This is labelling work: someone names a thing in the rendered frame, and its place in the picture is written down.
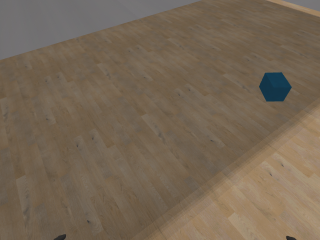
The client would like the carton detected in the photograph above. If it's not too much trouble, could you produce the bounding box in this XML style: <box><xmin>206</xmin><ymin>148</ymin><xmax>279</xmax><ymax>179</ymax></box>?
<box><xmin>259</xmin><ymin>72</ymin><xmax>292</xmax><ymax>102</ymax></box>

